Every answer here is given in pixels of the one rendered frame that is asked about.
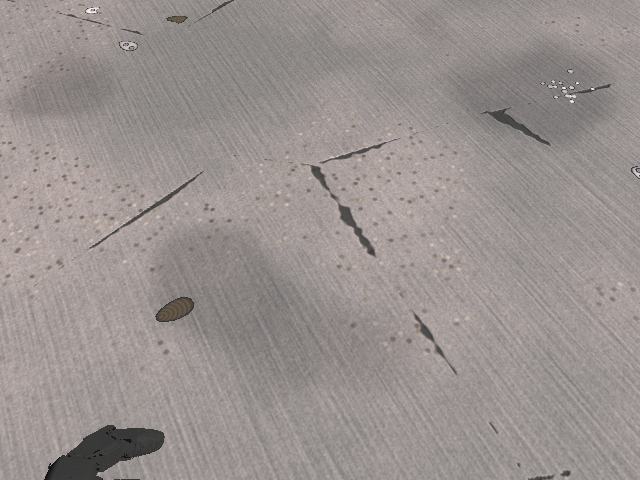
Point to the left robot hand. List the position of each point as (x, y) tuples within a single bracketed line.
[(103, 449)]

